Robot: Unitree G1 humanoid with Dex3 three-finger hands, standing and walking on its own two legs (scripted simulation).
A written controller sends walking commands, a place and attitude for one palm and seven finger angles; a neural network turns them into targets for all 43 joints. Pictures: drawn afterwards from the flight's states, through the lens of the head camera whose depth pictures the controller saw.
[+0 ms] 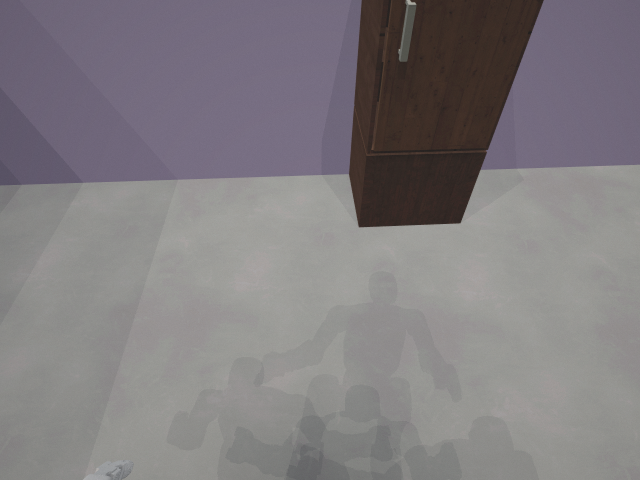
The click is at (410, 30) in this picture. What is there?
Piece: cupboard door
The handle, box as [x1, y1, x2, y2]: [398, 0, 416, 61]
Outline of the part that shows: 409,0 406,0 405,2 407,5 401,46 398,50 400,61 406,61 416,5 414,2 411,2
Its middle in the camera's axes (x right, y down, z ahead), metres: +0.25 -0.61 +1.13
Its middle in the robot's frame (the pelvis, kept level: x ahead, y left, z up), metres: +1.27 -0.19 +0.08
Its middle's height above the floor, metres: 0.85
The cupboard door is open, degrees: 0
